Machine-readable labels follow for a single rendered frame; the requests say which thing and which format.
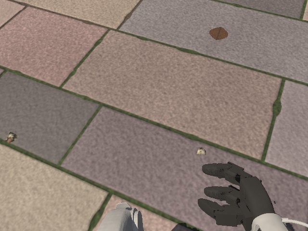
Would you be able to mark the left robot thigh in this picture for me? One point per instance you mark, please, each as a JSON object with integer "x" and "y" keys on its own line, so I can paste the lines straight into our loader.
{"x": 122, "y": 219}

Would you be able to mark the right robot hand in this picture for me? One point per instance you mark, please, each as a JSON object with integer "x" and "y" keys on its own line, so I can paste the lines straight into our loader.
{"x": 245, "y": 204}

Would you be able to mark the right robot forearm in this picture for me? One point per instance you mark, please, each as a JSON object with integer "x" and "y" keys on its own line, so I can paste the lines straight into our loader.
{"x": 269, "y": 222}

